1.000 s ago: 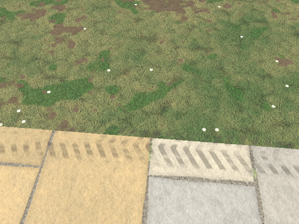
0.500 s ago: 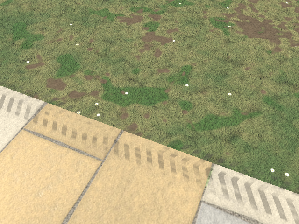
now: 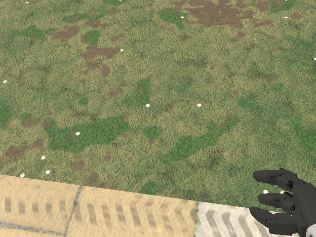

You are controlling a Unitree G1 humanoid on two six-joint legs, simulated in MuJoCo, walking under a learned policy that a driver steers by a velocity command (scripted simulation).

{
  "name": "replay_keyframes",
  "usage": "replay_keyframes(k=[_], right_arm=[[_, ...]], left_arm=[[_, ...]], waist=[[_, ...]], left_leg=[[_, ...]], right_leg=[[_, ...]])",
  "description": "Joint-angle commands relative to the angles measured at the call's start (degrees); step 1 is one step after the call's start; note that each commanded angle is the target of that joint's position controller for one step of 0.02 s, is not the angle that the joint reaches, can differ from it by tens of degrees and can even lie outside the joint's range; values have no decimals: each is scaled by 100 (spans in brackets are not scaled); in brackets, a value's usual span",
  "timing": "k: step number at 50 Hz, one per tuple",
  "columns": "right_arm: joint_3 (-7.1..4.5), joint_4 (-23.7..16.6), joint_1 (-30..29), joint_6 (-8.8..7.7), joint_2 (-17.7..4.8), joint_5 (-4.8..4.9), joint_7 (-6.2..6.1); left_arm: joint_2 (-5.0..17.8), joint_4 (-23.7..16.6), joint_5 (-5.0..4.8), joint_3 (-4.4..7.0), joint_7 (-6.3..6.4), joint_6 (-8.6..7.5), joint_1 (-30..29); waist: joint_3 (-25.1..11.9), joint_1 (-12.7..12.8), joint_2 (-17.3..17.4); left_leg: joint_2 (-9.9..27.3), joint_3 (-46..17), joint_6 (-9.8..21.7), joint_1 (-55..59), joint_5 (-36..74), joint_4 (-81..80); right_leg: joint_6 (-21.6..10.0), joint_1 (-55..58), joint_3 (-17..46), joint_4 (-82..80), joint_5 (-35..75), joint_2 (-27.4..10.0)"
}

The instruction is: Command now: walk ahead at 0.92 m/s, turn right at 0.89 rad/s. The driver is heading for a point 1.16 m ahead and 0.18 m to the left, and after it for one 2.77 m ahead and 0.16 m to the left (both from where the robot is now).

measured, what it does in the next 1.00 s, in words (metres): walks ahead, turning left: left foot, then right foot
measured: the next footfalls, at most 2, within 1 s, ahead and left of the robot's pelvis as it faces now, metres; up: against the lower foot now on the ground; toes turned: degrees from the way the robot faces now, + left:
left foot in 0.02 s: +0.20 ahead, +0.13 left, +0.00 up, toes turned -6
right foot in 0.40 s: +0.52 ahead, -0.17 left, +0.00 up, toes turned -1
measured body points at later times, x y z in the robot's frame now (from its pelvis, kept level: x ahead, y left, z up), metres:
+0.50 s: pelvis +0.43 -0.05 +0.00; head +0.46 -0.06 +0.45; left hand +0.64 +0.19 -0.07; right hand +0.40 -0.33 -0.13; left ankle +0.26 +0.09 -0.62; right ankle +0.48 -0.16 -0.72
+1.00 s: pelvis +0.88 +0.06 +0.00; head +0.90 +0.07 +0.45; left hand +0.93 +0.35 -0.08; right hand +1.05 -0.18 -0.12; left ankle +0.87 +0.06 -0.72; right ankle +0.94 -0.11 -0.62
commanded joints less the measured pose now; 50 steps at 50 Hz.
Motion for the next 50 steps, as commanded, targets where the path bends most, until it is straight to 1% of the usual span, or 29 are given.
replay_keyframes(k=[1, 2, 3, 4, 6, 9, 12, 15, 17, 19, 20, 21, 22, 23, 25, 27, 29, 31, 35, 37, 39, 40, 41, 42, 43, 44, 46, 48, 50], right_arm=[[-603, 363, 2937, -101, -1409, 22, -359], [-716, 450, 3440, -133, -1787, -264, -433], [-723, 401, 2985, -75, -1711, -168, -403], [-657, 405, 2331, -71, -1210, -137, -376], [-541, 691, 2310, -116, -639, -138, -285], [-447, 1232, 2743, -269, -335, -24, -204], [-484, 1299, 2694, -334, -479, 100, -219], [-654, 1216, 2494, -338, -988, 136, -160], [-718, 1246, 2644, -340, -1259, 174, -91], [-739, 1371, 2922, -314, -1415, 168, -56], [-727, 1413, 2942, -319, -1367, 175, -51], [-548, 1264, 2908, -320, -567, 110, -77], [-487, 963, 3350, -266, -321, 432, -119], [-533, 1010, 3002, -156, -610, 315, -153], [-519, 1093, 2543, -30, -539, 160, -51], [-508, 1097, 2562, 153, -334, 65, 59], [-489, 926, 2052, 295, -194, 39, 127], [-426, 614, 1549, 314, -121, 28, 193], [-305, 249, 666, 283, -168, 44, 359], [-310, 290, 721, 273, -277, 44, 373], [-440, 596, 1847, 269, -652, 74, 293], [-564, 913, 2955, 268, -891, 70, 220], [-729, 1285, 3958, 275, -1166, 73, 94], [-884, 1299, 3450, 362, -1498, 201, -46], [-963, 937, 2887, 423, -2212, -15, -61], [-998, 765, 3013, 445, -2027, 26, -123], [-862, 995, 2750, 307, -1443, 78, -208], [-749, 974, 2448, 117, -1227, 121, -247], [-696, 998, 2481, -23, -1119, 173, -203]], left_arm=[[1294, -578, 23, 295, -29, -289, -1087], [207, -783, -139, 54, -10, -322, -676], [549, -934, -102, 11, -30, -244, -817], [706, -878, 39, 48, -55, -172, -1186], [558, -870, 277, 4, -200, -113, -1667], [202, -1285, 360, -138, -304, -51, -2204], [327, -1850, 456, -249, -369, -45, -3139], [328, -1916, 283, -371, -529, -82, -3369], [617, -1770, 239, -266, -441, -65, -3110], [926, -1403, 317, -85, -241, -92, -2106], [1148, -1265, 418, 28, -109, -126, -1286], [1649, -1211, 574, 138, 26, -171, -339], [1908, -1329, 554, 180, 53, -126, -535], [1450, -1346, 438, 131, 57, -96, -1230], [773, -1325, 371, -9, 5, -158, -1798], [603, -1141, 272, -50, 15, -246, -1800], [330, -878, 143, -105, -25, -352, -1624], [250, -765, 129, -124, -51, -431, -1598], [525, -645, 163, -75, 50, -460, -1685], [897, -611, 175, -11, 118, -418, -1397], [1342, -722, 220, 111, 203, -242, -1547], [1483, -841, 244, 160, 222, -133, -1806], [1460, -893, 283, 168, 185, -65, -1904], [817, -950, 329, 29, 50, -94, -1947], [546, -1644, 218, -111, 16, -199, -1244], [866, -1777, 255, -134, 34, -355, -1774], [905, -1761, 300, -174, 51, -403, -2216], [799, -1700, 484, -234, 41, -160, -2092], [667, -1803, 497, -271, 6, 32, -2287]], waist=[[-1674, -2131, -402], [-2501, -1810, 1253], [-2434, -1584, 1568], [-1335, -1388, 1114], [-322, -1268, 199], [219, -927, 584], [605, -757, 469], [483, -667, 391], [348, -533, 256], [-404, -60, -165], [-918, 387, -126], [-1607, 544, -1163], [-2078, 61, -1907], [-1145, -243, -1165], [-180, -530, -472], [68, -844, -729], [347, -903, -513], [479, -1005, -585], [721, -1079, -214], [450, -1183, -309], [-300, -1867, -630], [-823, -2400, -673], [-1244, -2734, -351], [-653, -2202, 972], [-1526, -1284, 1779], [-1782, -1690, 688], [-221, -1169, -477], [175, -732, -616], [331, -643, -560]], left_leg=[[487, -476, 305, 5506, -1254, 126], [2475, -3151, 735, 6771, -3813, -647], [2749, -5170, 967, 6028, -4772, -1692], [2398, -4452, 1027, 5064, -4663, -1772], [1856, -3024, 1132, 3713, -2905, -1823], [1504, -2381, 1317, 2973, -1883, -2114], [1417, -1991, 1404, 2481, -1278, -2587], [1026, -1178, 1169, 794, -287, -3086], [1170, -1124, 1063, 1097, 632, -2750], [790, -691, 850, 1618, 2452, -635], [498, -616, 745, 914, 2091, 963], [73, -444, 656, 69, -1339, 3290], [-145, -470, 697, -704, -1945, 4639], [272, -398, 707, -1122, -1254, 4974], [655, -294, 614, -970, -727, 4546], [832, -262, 513, -748, -729, 4321], [881, -162, 519, -1070, -533, 4237], [870, 44, 549, -1173, -55, 3819], [590, 835, 803, -213, 896, 1708], [88, 1292, 971, 655, 876, 1233], [-296, 1304, 1147, 1856, 380, 1192], [-386, 1076, 1308, 2997, 125, 1105], [-424, 672, 1460, 4414, -160, 722], [51, -314, 1616, 4871, -531, 429], [1418, -3637, 2768, 6297, -443, -397], [1690, -4658, 2872, 6244, -1673, -1515], [1369, -3888, 2322, 4247, -1298, -1906], [855, -2957, 2154, 2822, -259, -1898], [505, -2447, 2111, 2029, 41, -2054]], right_leg=[[98, -2994, 9, 3449, 5291, -354], [135, -4382, -619, 5467, 409, 275], [93, -4855, -1055, 6222, 141, 107], [69, -5080, -1228, 6253, 805, -271], [100, -4936, -1405, 5894, 1119, -535], [216, -5123, -1257, 5331, 647, -647], [525, -5392, -1627, 4089, 1074, -1058], [692, -2609, -2279, 2492, 2154, -591], [685, -1899, -2292, 2236, 2255, -492], [606, -636, -2415, 1798, 1698, -185], [539, 593, -2172, 1896, 1382, -580], [430, 1407, -259, 1429, -853, -2238], [158, 1163, 2641, -177, -2224, -3356], [51, 448, 2289, -333, -2382, -3034], [91, -732, 356, -177, -226, -2483], [212, -1288, -684, -389, 698, -2221], [382, -1255, -1571, -589, 1841, -1966], [406, -1295, -2333, -700, 3129, -1882], [536, -1471, -3548, -1094, 4176, -1511], [585, -1066, -3723, -507, 6864, -1595], [625, -708, -3665, 1145, 8647, -1801], [552, -980, -3524, 2553, 8725, -1898], [569, -1785, -3454, 4452, 7267, -1695], [734, -3488, -3349, 6674, 1114, -541], [969, -5578, -2394, 8308, -402, -128], [893, -6065, -1609, 8102, 147, -360], [882, -5696, -1598, 6752, 613, -882], [1035, -4882, -1614, 6059, 489, -1102], [1197, -4544, -1778, 5220, 357, -1222]])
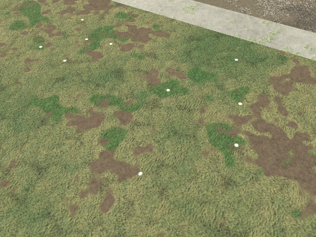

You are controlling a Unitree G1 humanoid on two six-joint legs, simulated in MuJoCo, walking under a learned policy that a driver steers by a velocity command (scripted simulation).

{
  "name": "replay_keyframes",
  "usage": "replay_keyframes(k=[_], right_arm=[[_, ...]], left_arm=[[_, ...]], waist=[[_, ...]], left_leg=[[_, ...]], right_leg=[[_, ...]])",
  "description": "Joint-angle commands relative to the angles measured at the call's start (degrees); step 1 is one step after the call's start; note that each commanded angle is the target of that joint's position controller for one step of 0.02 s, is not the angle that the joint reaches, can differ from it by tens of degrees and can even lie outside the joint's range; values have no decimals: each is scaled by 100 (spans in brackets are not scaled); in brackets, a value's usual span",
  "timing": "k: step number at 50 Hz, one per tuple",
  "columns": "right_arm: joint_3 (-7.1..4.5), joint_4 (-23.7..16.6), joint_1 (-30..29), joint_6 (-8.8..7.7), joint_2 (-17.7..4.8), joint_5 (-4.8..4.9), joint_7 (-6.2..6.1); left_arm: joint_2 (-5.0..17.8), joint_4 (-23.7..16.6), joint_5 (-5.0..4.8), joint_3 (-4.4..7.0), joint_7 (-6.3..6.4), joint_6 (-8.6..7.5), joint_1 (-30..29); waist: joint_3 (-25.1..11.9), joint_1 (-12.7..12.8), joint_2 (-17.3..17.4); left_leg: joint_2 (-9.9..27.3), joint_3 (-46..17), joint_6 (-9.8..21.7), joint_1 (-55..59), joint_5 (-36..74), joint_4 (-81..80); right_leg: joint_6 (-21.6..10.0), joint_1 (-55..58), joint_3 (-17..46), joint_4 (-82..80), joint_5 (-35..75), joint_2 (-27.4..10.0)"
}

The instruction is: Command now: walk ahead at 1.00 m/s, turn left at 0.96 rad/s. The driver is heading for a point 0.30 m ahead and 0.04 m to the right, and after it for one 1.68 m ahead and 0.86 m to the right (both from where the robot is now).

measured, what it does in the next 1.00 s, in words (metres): walks ahead, turning right: right foot, then left foot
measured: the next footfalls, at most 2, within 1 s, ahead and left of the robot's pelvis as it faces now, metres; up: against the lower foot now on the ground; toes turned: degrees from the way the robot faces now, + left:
right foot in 0.26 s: +0.48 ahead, -0.13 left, +0.00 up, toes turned +6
left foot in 0.66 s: +0.76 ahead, +0.02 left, +0.00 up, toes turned -17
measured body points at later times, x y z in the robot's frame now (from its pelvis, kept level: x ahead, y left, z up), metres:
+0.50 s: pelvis +0.44 -0.06 +0.02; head +0.49 -0.05 +0.47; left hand +0.40 +0.22 -0.11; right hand +0.67 -0.29 -0.05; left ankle +0.52 +0.07 -0.66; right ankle +0.44 -0.13 -0.72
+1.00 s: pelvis +0.60 -0.03 +0.01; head +0.63 -0.05 +0.46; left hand +0.89 +0.13 -0.07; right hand +0.58 -0.34 -0.09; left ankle +0.72 +0.03 -0.72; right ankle +0.56 -0.14 -0.68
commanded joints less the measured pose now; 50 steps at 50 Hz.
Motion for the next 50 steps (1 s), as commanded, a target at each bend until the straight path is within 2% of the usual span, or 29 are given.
replay_keyframes(k=[1, 3, 5, 7, 9, 11, 12, 13, 14, 15, 16, 18, 19, 20, 22, 24, 26, 29, 32, 33, 34, 35, 36, 37, 38, 40, 42, 47, 50], right_arm=[[-197, -478, -136, -327, -829, 64, -26], [-217, -449, -47, -356, -812, 65, -7], [-239, -343, 160, -371, -808, 110, 29], [-180, -156, 491, -448, -647, 167, 41], [-172, -47, 637, -495, -751, 104, 12], [-221, 53, 648, -491, -1023, -27, -70], [-255, 45, 485, -434, -1158, -165, -107], [-256, 3, 102, -368, -1145, -261, -139], [-159, -128, -203, -383, -784, -306, -161], [0, -373, 649, -485, -78, 83, -24], [91, -351, 417, -531, -354, -95, -89], [139, -592, -637, -567, -444, -199, -70], [157, -812, -1024, -528, -369, -259, -58], [201, -909, -1051, -439, -292, -310, -40], [272, -1040, -982, -305, -202, -303, -24], [375, -1219, -1249, -255, -74, -195, 2], [453, -1321, -1582, -201, 43, -103, 2], [419, -1422, -1848, -170, -110, -77, -78], [325, -1247, -1273, -340, -382, -125, -197], [257, -1180, -767, -414, -652, -171, -257], [233, -1266, -471, -364, -844, -185, -278], [130, -1257, -454, -265, -783, -16, -241], [184, -1404, -906, -202, -347, 15, -266], [297, -1446, -1181, -158, 37, 0, -288], [312, -1424, -1329, -105, 68, -69, -315], [228, -1316, -1318, -70, -116, -76, -348], [172, -1247, -1199, -92, -148, -105, -310], [34, -1239, -1208, -46, -342, -186, -242], [-92, -1257, -1149, 1, -593, -210, -174]], left_arm=[[863, -463, 46, 199, -28, 173, 11], [654, -776, -50, 108, -98, 154, -742], [549, -810, -141, 58, -144, 119, -924], [501, -780, -187, 42, -165, 60, -1064], [652, -799, -225, 99, -120, 39, -1168], [1045, -604, -202, 283, -47, 11, -563], [1292, -320, -279, 411, 1, 17, 334], [1464, 66, -310, 524, 74, 50, 1651], [1766, 344, -274, 643, 158, 100, 2903], [2125, 473, -203, 738, 56, 100, 2562], [1630, 266, -259, 718, -69, 122, 1768], [1095, 365, -320, 611, -104, 74, 1431], [983, 514, -347, 558, -88, 32, 1600], [984, 647, -377, 537, -71, 0, 1686], [1192, 707, -416, 572, -94, -31, 1635], [1385, 660, -345, 631, -79, 46, 1433], [1360, 623, -366, 678, -72, 154, 1395], [1346, 608, -410, 752, -30, 307, 1653], [1397, 406, -427, 826, 49, 382, 1392], [1155, 291, -501, 777, 29, 349, 1528], [694, 238, -534, 678, 93, 372, 2244], [1013, 190, -498, 706, 167, 462, 2937], [1250, 382, -314, 771, 171, 594, 2578], [1278, 281, -250, 797, 103, 667, 1968], [1186, 188, -265, 805, 34, 736, 1682], [1034, 73, -292, 768, -87, 887, 1529], [932, -49, -339, 737, -124, 943, 1359], [844, -475, -346, 639, -284, 1059, 611], [936, -639, -400, 636, -365, 1062, 355]], waist=[[195, 304, -479], [342, 87, -299], [132, -126, -74], [10, -393, 15], [13, -478, 205], [-429, -121, 401], [-905, 342, 548], [-1348, 1115, 481], [-1902, 1668, -48], [-2232, 609, -2598], [-1678, 525, -1214], [-614, 375, 325], [-373, 332, 418], [-284, 193, 288], [-342, -51, 42], [-387, -136, -195], [-579, -11, -444], [-752, 208, -528], [-759, -80, -413], [-1181, -185, 60], [-1860, 106, 1023], [-2820, 245, 1450], [-2262, 283, 645], [-1578, 225, 362], [-1287, 280, 421], [-936, 336, 775], [-995, 348, 758], [-838, 283, 919], [-820, 198, 1060]], left_leg=[[1528, -2406, 863, -456, 1034, -2028], [1238, -2141, 624, -740, 1579, -2067], [1162, -1884, 352, -363, 2528, -1995], [1393, -1757, 167, 180, 3192, -2185], [1646, -1593, -21, 1069, 4430, -1937], [1880, -1412, -237, 2056, 6244, -1028], [1952, -1284, -299, 2266, 6888, -91], [1843, -963, -376, 1808, 6826, 1433], [1455, -609, -444, 631, 4841, 3852], [125, -430, -998, -1796, -712, 5816], [665, -701, -853, -2674, -677, 5894], [1162, -655, -974, -2541, -313, 5133], [1270, -646, -1076, -2509, -410, 4720], [1319, -556, -1166, -2353, -516, 4385], [1365, -424, -1306, -1954, -622, 3354], [1148, -86, -1418, -1330, -177, 2147], [910, 108, -1379, -544, 917, 1168], [784, -109, -1337, -23, 1718, 430], [1051, -532, -1176, 649, 2123, -634], [1996, -1167, -936, 1570, 3338, -598], [3806, -2374, -446, 2517, 6326, 31], [4581, -3467, 326, 2673, 6034, -96], [4040, -3173, 328, 2022, 4562, -406], [3510, -2304, 124, 1415, 3749, -647], [3220, -1800, -11, 1063, 3449, -852], [2941, -1035, -41, 458, 3546, -1064], [2950, -697, 17, 395, 3471, -1118], [3110, -25, -92, -80, 1575, -1392], [3185, 376, -322, -299, 829, -1269]], right_leg=[[202, -445, -367, -1179, 185, -180], [208, -157, -542, -2305, 1396, -47], [60, 209, -717, -3292, 2549, 171], [-196, 608, -889, -3949, 3355, 272], [-474, 575, -965, -4398, 3138, 390], [-720, 979, -1061, -4552, 2251, 768], [-831, 1641, -1070, -4455, 1685, 944], [-970, 2802, -1069, -4523, 1451, 851], [-1240, 4156, -163, -4045, 206, 105], [-2293, 5459, 3927, -5316, 415, -1324], [-2452, 5164, 4423, -5697, 785, -1231], [-2253, 3646, 2803, -5552, 3180, -916], [-2131, 3201, 2278, -5557, 4221, -669], [-2022, 2848, 1934, -5604, 4973, -480], [-1871, 2273, 1498, -5650, 5818, -185], [-1742, 1575, 1086, -5688, 6236, 223], [-1268, 1168, 814, -5537, 5788, 640], [-792, 1292, 1240, -5058, 4605, 799], [-518, 1524, 1624, -3898, 3722, 987], [-351, 1177, 1314, -2689, 2327, 1188], [-307, 483, 453, -1134, -2019, 1666], [-306, 278, 21, -300, -2147, 1454], [-217, 72, -91, 41, -1466, 1103], [-123, -16, -175, -62, -1045, 1007], [-5, -10, -214, -87, -820, 893], [103, 199, -353, -163, -568, 781], [98, 261, -414, -366, -450, 736], [-72, 706, -631, -1796, -61, 378], [-225, 1382, -991, -2732, -179, 467]])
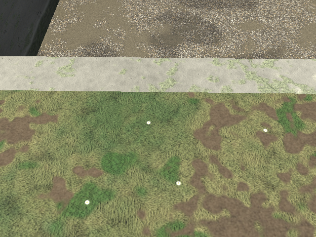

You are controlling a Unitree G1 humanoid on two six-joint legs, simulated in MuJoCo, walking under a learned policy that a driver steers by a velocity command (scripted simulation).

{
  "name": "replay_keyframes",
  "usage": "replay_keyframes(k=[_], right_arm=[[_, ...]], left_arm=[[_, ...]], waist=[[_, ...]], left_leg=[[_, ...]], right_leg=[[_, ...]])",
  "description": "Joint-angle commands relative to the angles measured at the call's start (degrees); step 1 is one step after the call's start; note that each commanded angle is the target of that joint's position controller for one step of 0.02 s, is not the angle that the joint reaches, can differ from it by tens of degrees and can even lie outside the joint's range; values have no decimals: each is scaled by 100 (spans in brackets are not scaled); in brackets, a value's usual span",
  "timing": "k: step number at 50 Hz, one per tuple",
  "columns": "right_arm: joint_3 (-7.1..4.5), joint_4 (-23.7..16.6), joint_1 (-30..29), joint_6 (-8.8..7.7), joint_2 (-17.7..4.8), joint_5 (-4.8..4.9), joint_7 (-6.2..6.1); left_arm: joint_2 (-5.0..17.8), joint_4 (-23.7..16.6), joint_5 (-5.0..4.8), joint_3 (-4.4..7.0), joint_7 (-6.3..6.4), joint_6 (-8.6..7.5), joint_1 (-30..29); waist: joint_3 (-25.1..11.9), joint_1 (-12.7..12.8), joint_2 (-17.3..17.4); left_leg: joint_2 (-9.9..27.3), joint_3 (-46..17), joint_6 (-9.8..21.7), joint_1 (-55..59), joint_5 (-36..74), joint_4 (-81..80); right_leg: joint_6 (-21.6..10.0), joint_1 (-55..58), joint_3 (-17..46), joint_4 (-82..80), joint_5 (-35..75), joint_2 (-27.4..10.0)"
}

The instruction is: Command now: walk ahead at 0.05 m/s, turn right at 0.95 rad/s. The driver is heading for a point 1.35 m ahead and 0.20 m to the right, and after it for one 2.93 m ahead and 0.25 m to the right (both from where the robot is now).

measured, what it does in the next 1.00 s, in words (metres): steps on the spot: right foot, then left foot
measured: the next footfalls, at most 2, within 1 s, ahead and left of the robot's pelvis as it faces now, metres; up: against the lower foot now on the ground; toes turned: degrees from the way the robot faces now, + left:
right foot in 0.08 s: +0.04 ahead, -0.11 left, +0.00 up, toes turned -8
left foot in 0.52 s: +0.12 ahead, +0.06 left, +0.00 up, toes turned -26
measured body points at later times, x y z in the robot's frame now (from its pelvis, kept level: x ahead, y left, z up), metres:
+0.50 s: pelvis +0.02 -0.01 +0.00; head +0.05 -0.01 +0.45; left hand +0.26 +0.20 -0.10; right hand +0.04 -0.31 -0.10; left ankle +0.08 +0.08 -0.73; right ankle +0.00 -0.11 -0.73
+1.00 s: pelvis +0.08 -0.02 +0.01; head +0.10 -0.03 +0.46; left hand +0.17 +0.27 -0.09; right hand +0.23 -0.31 -0.08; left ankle +0.13 +0.10 -0.65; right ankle -0.02 -0.11 -0.73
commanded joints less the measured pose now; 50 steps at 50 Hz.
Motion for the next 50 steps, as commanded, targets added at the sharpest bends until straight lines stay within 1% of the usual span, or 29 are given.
replay_keyframes(k=[1, 3, 4, 5, 6, 7, 8, 10, 13, 19, 23, 25, 26, 27, 28, 31, 32, 33, 35, 38, 40, 41, 42, 43, 44, 45, 46, 48, 50], right_arm=[[-275, -437, -159, -34, -880, -10, 64], [-335, -410, -42, 43, -960, 61, 117], [-352, -340, 198, 110, -870, 58, 147], [-277, -390, 490, 208, -466, 66, 202], [-241, -870, -221, 323, -563, -1, 91], [-254, -902, -528, 354, -649, 61, 52], [-243, -809, -327, 317, -600, 151, 43], [-295, -515, 14, 213, -718, 47, 51], [-263, -434, -10, 219, -621, 68, 128], [-153, -492, -286, 206, -507, 153, 100], [-110, -320, 63, 192, -447, 254, 50], [5, -230, 198, 148, -147, 185, 43], [62, -295, -95, 91, -265, 68, 30], [-13, -424, -553, 77, -779, 67, 87], [-71, -337, -469, 95, -780, 134, 171], [-277, -163, -33, 164, -1140, 235, 228], [-327, -108, 180, 168, -1165, 249, 227], [-374, -27, 436, 187, -1144, 254, 232], [-439, 12, 466, 254, -1087, 207, 276], [-489, -78, 127, 276, -968, 214, 342], [-536, -276, -524, 277, -961, 207, 362], [-558, -428, -995, 282, -933, 178, 335], [-541, -518, -1133, 229, -711, 199, 282], [-359, -445, -362, 186, -47, 274, 230], [-322, -734, -722, 108, -267, 227, 276], [-374, -824, -1067, 83, -591, 195, 363], [-413, -715, -892, 73, -674, 150, 463], [-414, -509, -502, 136, -692, 59, 633], [-356, -576, -706, 182, -623, 56, 719]], left_arm=[[309, -436, -42, 51, -84, -22, 202], [363, -400, -48, 90, -87, -74, 402], [523, -230, 0, 148, -29, -133, 803], [1108, -284, 29, 240, 108, -197, 880], [1744, -547, 103, 425, 198, -220, 896], [1469, -411, 154, 400, 255, -209, 935], [1275, -443, 127, 324, 302, -200, 486], [996, -594, 85, 262, 323, -204, -121], [841, -477, 22, 220, 265, -252, 209], [928, -363, 90, 288, 233, -259, 544], [588, -227, 116, 113, 256, -294, 394], [191, -128, 29, -88, 336, -320, 290], [-187, -20, 89, -218, 358, -350, 674], [85, 3, 104, -154, 369, -315, 934], [402, 89, 134, -77, 404, -298, 749], [505, 31, 96, -21, 387, -396, 244], [466, -1, 88, -32, 378, -407, 213], [422, -23, 143, -58, 361, -432, 225], [351, -124, 198, -87, 291, -509, 44], [182, -167, 99, -153, 267, -667, -106], [112, 8, 5, -166, 345, -744, 490], [189, 266, -6, -130, 455, -756, 1266], [658, 491, 55, -3, 583, -787, 1960], [908, 304, 40, 11, 641, -822, 1419], [1284, 9, 209, 101, 671, -805, 772], [901, 33, 286, 24, 622, -858, 537], [647, 50, 224, -60, 557, -931, 456], [631, 147, 182, -88, 510, -1044, 713], [617, 343, 174, -86, 421, -1114, 1148]], waist=[[-870, 120, 1125], [-864, 256, 808], [-773, 374, 124], [-357, 242, -1685], [-214, 534, -1631], [-175, 528, -1000], [-82, 215, -1018], [-352, -4, -970], [-746, 98, -520], [-817, 320, -702], [-999, 226, -849], [-938, -7, -481], [-917, 284, 524], [-563, 566, 1103], [-412, 414, 1083], [-248, 70, 1281], [-362, 0, 1217], [-672, -47, 972], [-604, -72, 1065], [-346, 42, 1005], [-391, 469, 907], [-302, 939, 767], [-391, 1162, 409], [-652, 699, -1120], [-444, 560, -966], [-170, 400, -345], [-117, 276, -239], [-181, 282, -443], [38, 419, -470]], left_leg=[[1407, -696, 657, 196, -124, -791], [1376, -352, 257, -71, -693, -184], [1131, -84, -124, -603, -1252, 671], [385, 416, -624, -1870, -2921, 2456], [-261, -706, -767, -2522, -3158, 3221], [-117, -1229, -688, -2360, -2575, 3596], [-99, -1329, -617, -2218, -1903, 3495], [-208, -1234, -546, -1851, -1148, 3583], [-341, -1327, -518, -1656, -1170, 3406], [-629, -1507, -351, -1367, -1392, 2051], [-624, -1191, -149, 108, -1367, 1109], [-388, -1375, 15, 1232, -299, -622], [491, -2688, 140, 1403, -437, -1363], [1176, -3726, 651, 648, -39, -1447], [1077, -3789, 881, 278, -112, -1388], [455, -3595, 724, 827, 363, -972], [498, -3737, 829, 1181, 838, -880], [432, -3871, 938, 1432, -308, -1007], [303, -4246, 1049, 1285, -2990, -1493], [3, -4222, 980, 530, -2746, -1600], [-411, -3853, 647, -320, -2215, -1403], [-815, -3467, 238, -1006, -2098, -1092], [-1358, -2774, -346, -2410, -2114, -253], [-1414, -2199, -53, -2949, -2626, 1987], [-896, -1918, -63, -3596, -1724, 2686], [-423, -1988, -25, -3551, -1181, 3196], [-451, -1941, -43, -3576, -887, 3477], [-393, -1630, -108, -3438, -533, 4111], [-264, -1470, -68, -3625, -278, 4464]], right_leg=[[-162, 1018, -343, -828, -60, 68], [-329, 1698, -437, -1820, 210, 236], [-457, 2239, 122, -2542, 419, 148], [-813, 2333, 2373, -3534, 1031, -1286], [-1649, 1530, 3818, -3757, 1962, -2093], [-1682, 1475, 3140, -3662, 1863, -1699], [-1490, 1249, 2595, -3623, 1637, -1275], [-1274, 1279, 2050, -3409, 1998, -658], [-1312, 1594, 2167, -3157, 2707, -560], [-1448, 1941, 2962, -2987, 2422, -621], [-1185, 1450, 2734, -2724, 3621, -567], [-742, 923, 2557, -2679, 2308, -326], [-431, 786, 1983, -2116, 952, 140], [-269, 752, 1149, -2237, -100, 739], [-233, 1133, 927, -2174, -124, 566], [-145, 587, 581, -1601, 11, 798], [-70, 223, 600, -1173, -324, 796], [-25, 54, 595, -835, -503, 764], [-16, -145, 596, -599, -595, 658], [-9, 494, 516, -1303, -570, 708], [-158, 1827, 356, -2681, -230, 850], [-260, 2936, 52, -3908, 591, 858], [-360, 4650, 181, -4169, 768, 338], [-439, 4662, 2113, -4168, -844, -1547], [-1010, 3521, 3709, -4536, -2234, -2540], [-1127, 3101, 3444, -4488, -2156, -2393], [-979, 3063, 2811, -4471, -1740, -1981], [-758, 3007, 1663, -4530, -805, -1443], [-673, 2922, 1014, -4579, -249, -1256]])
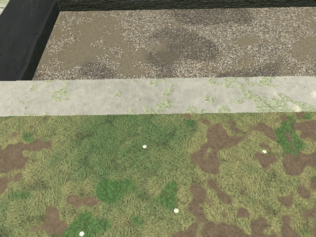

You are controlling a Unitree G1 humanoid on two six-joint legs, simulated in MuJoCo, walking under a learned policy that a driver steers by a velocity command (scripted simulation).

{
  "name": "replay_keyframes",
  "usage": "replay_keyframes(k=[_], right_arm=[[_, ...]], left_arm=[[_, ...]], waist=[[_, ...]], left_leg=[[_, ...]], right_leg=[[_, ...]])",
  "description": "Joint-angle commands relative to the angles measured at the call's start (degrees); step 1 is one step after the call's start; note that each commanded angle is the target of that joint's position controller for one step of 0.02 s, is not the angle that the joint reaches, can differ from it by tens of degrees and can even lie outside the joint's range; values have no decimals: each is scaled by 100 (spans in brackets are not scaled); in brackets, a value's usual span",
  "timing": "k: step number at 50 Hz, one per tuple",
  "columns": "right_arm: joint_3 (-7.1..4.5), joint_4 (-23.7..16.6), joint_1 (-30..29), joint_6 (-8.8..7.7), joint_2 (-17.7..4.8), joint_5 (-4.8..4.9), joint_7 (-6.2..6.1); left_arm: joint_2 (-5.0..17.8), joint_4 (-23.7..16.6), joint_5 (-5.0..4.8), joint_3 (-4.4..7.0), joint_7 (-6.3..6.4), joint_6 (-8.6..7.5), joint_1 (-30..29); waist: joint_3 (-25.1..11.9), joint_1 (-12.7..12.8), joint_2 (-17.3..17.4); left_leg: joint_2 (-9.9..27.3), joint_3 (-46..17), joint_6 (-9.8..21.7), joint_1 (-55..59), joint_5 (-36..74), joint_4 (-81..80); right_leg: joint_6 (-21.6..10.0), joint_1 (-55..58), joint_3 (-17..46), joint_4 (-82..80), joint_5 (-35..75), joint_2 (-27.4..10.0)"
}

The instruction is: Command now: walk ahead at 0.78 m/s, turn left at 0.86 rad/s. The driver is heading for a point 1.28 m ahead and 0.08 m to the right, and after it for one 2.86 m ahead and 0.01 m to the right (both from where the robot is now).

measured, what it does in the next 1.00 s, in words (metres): walks ahead, turning right: left foot, then right foot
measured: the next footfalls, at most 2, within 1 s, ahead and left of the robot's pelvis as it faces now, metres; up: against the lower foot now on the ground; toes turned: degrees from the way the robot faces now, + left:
left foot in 0.28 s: +0.33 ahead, +0.19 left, +0.00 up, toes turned +17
right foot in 0.74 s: +0.78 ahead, +0.14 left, +0.00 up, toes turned -8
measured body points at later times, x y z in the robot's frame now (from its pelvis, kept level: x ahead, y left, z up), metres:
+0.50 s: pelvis +0.36 +0.13 -0.01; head +0.38 +0.14 +0.44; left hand +0.36 +0.40 -0.14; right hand +0.45 -0.13 -0.13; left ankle +0.30 +0.18 -0.74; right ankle +0.38 -0.03 -0.64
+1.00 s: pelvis +0.82 +0.15 -0.01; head +0.84 +0.15 +0.44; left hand +0.84 +0.43 -0.14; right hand +1.02 -0.11 -0.06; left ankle +1.01 +0.32 -0.67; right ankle +0.74 +0.15 -0.74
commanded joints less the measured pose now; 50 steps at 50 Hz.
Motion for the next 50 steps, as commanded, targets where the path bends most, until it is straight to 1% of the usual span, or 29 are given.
replay_keyframes(k=[1, 6, 9, 11, 13, 14, 15, 16, 17, 18, 19, 21, 22, 24, 27, 30, 33, 35, 36, 37, 38, 39, 40, 41, 42, 43, 45, 47, 50], right_arm=[[-18, -547, -644, -38, -396, -32, 155], [117, -837, -1603, -60, -282, -48, 259], [311, -1000, -2067, -147, 10, -48, 318], [380, -905, -1796, -185, 100, -58, 213], [208, -542, -427, -208, -296, -112, 24], [74, -141, 956, -260, -543, -130, -95], [-99, 161, 1745, -309, -1112, -228, -214], [-180, 99, 1678, -378, -1530, -234, -255], [-195, 106, 1607, -395, -1352, -181, -291], [-104, 368, 1317, -463, -1055, -201, -338], [-19, 444, 1049, -536, -679, -194, -322], [114, 524, 672, -660, -245, -93, -332], [158, 598, 711, -727, -66, -45, -320], [181, 792, 745, -835, 58, 73, -302], [234, 922, 827, -952, 229, 52, -259], [271, 1044, 1031, -961, 121, 72, -389], [210, 1038, 1089, -926, -374, 90, -615], [83, 877, 732, -767, -816, 40, -753], [32, 737, 328, -663, -948, -15, -768], [-19, 656, -63, -564, -985, -6, -710], [161, 558, -503, -586, -242, -35, -510], [375, -18, 287, -729, 382, -76, -491], [465, -344, 430, -884, 226, -36, -436], [432, -240, 131, -971, -169, -99, -409], [398, -223, -21, -945, -264, -152, -412], [454, -239, -85, -852, -184, -274, -426], [523, -200, -70, -572, -112, -321, -428], [577, -480, -704, -514, -63, -267, -369], [678, -688, -1232, -478, 165, -72, -388]], left_arm=[[673, -197, 3, 164, -92, -220, 224], [501, 165, 43, 127, -135, -318, 759], [419, 472, 64, 81, -96, -344, 1117], [610, 677, 23, 70, -72, -334, 1068], [1118, 876, 6, 138, -15, -208, 1006], [1262, 892, -92, 160, -13, -164, 791], [738, 726, -120, 48, -80, -198, 750], [17, 374, -424, -84, -223, -272, 1070], [645, 215, -389, 85, -192, -319, 74], [449, 129, -419, 82, -193, -320, -101], [254, 262, -365, 34, -219, -281, 77], [-39, 587, -171, 16, -320, -12, 613], [-128, 652, -152, 27, -364, 93, 649], [-211, 593, -156, 64, -431, 225, 251], [-341, 240, -219, 7, -488, 223, -603], [-297, -4, -188, -54, -578, 148, -1203], [-104, 12, -191, -48, -630, 151, -1049], [341, 350, -204, 108, -566, 240, 197], [636, 680, -181, 256, -498, 280, 1368], [937, 971, -225, 447, -383, 282, 2387], [885, 989, -400, 510, -282, 305, 1793], [1304, 768, -166, 513, -314, 301, 1018], [1300, 533, -95, 536, -267, 294, 851], [766, 528, -77, 450, -203, 271, 742], [599, 560, -77, 405, -174, 222, 508], [633, 553, -103, 378, -147, 113, 440], [565, 495, -155, 310, -73, -56, 276], [658, 407, -196, 326, -61, -180, 305], [627, 351, -304, 347, -85, -213, 566]], waist=[[654, 151, -637], [1251, 360, -615], [1443, 427, -503], [1174, 102, -686], [170, -792, -1113], [-495, -1561, -1072], [-1257, -1678, -586], [-2422, -1045, 904], [-2049, -1434, -148], [-799, -1027, -60], [-115, -704, -290], [270, -187, 68], [379, -114, 125], [778, -40, 146], [1116, -58, 467], [1148, -69, 200], [630, 208, 330], [-124, 943, 627], [-555, 1538, 639], [-783, 2053, 202], [34, 1631, -1145], [-152, 282, -1627], [-1129, 302, -1317], [-273, 179, -67], [206, -115, 495], [482, -298, 532], [800, -544, 739], [893, -377, 544], [586, 29, -48]], left_leg=[[449, 10, 30, -1859, 390, 802], [565, 483, 164, -1983, 697, -18], [459, 972, 490, -1265, 501, -1211], [-66, 1356, 869, 196, 61, -1964], [-593, 1346, 1100, 2049, -792, -2131], [-505, 954, 1234, 3889, -433, -2815], [792, -594, 1259, 5720, -1526, -3070], [2706, -3794, 1395, 6969, -3060, -4066], [2521, -3772, 1104, 6030, -2623, -4734], [2357, -2700, 1035, 4994, -1844, -4724], [2152, -1972, 913, 4007, -1155, -4952], [1718, -813, 658, 2958, -900, -5353], [1618, -491, 573, 2776, -671, -5486], [1295, 383, 231, 2760, 166, -5740], [879, 1497, 6, 2560, 1861, -5932], [876, 1987, -31, 3103, 3860, -5915], [1144, 2137, -178, 3848, 6944, -5164], [1383, 2000, -191, 4075, 8458, -3576], [1485, 1840, -120, 3702, 8443, -2112], [1193, 1781, -27, 2922, 6625, 308], [-97, 1584, 68, 1289, 43, 2614], [-299, 662, -180, -648, -1619, 3947], [-195, -325, -131, -1420, -1530, 3779], [139, -409, -31, -1484, -1077, 3020], [382, -387, -54, -1115, -836, 2360], [483, -404, -141, -841, -894, 2021], [826, -268, -373, -216, -906, 1092], [909, 40, -525, 212, -136, -219], [681, 304, -410, 655, 1553, -1714]], right_leg=[[-363, 636, 949, -1127, -594, -1535], [-278, 628, -95, -1400, 348, -1481], [-250, 620, -541, -1536, 1982, -1536], [-360, 549, -854, -1187, 5511, -1625], [-541, 673, -812, 793, 8430, -1916], [-564, -89, -746, 2400, 8006, -1826], [-530, -1610, -480, 4531, 4223, -1302], [-368, -3416, 340, 6675, -799, -242], [-503, -3694, 1138, 6951, -139, -243], [-493, -3922, 950, 6772, 307, -496], [-471, -3668, 835, 6266, 502, -778], [-369, -3083, 789, 5878, 616, -982], [-354, -3042, 789, 5806, 641, -1029], [-335, -3579, 678, 5677, 965, -1025], [-379, -3753, 162, 4779, 1867, -824], [-554, -3660, -461, 3537, 2330, -549], [-769, -2540, -996, 2581, 2529, 42], [-919, -1171, -996, 2618, 1882, 417], [-1122, -44, -718, 2573, 1464, 445], [-1511, 1064, -144, 1953, 1171, 258], [-1640, 1096, 469, 1576, 968, 118], [-2403, 1758, 2769, 1845, 2359, -630], [-3054, 2418, 4944, 169, -398, -1506], [-2624, 1485, 5186, -694, -1390, -1517], [-2298, 527, 4663, -729, -1300, -1354], [-2246, -203, 4362, -594, -538, -1161], [-2024, -1540, 3451, -725, -216, -632], [-1946, -2129, 2834, -831, 711, -246], [-1534, -1692, 2381, -347, 2610, 114]])
Velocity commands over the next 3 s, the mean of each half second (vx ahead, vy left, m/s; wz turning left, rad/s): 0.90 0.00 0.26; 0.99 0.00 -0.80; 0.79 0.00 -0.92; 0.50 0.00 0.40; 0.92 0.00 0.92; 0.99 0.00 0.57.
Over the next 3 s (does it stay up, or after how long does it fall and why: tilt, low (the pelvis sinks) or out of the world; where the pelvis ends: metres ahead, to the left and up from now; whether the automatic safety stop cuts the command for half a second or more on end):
stays up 1.17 0.01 -0.03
